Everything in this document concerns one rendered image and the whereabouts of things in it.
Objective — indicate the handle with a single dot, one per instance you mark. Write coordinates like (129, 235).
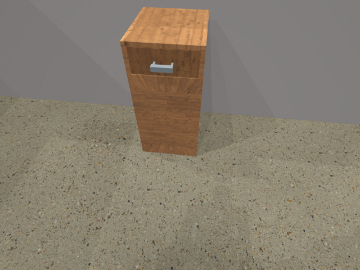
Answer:
(161, 68)

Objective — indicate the cabinet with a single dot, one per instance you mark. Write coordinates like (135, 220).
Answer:
(167, 108)

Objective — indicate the drawer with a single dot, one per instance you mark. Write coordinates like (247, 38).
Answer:
(186, 61)

